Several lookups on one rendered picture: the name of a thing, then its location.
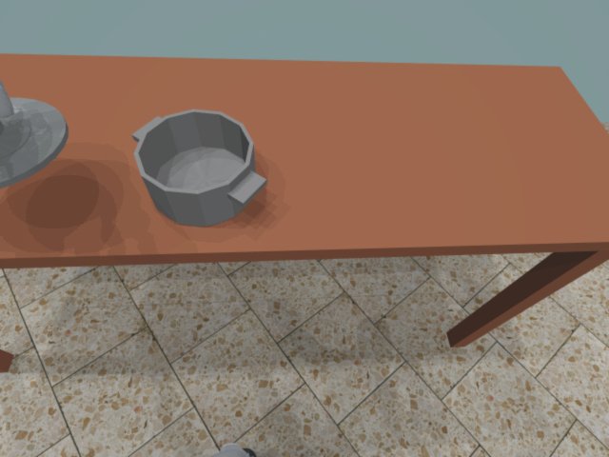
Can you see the pot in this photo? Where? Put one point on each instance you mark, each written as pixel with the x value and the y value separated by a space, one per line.
pixel 198 166

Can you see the robot left shin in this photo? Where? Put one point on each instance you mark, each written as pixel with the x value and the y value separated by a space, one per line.
pixel 231 446

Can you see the lid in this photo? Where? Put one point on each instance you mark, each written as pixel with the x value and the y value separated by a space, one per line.
pixel 33 136

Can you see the table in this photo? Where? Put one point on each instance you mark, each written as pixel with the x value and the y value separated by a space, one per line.
pixel 361 160

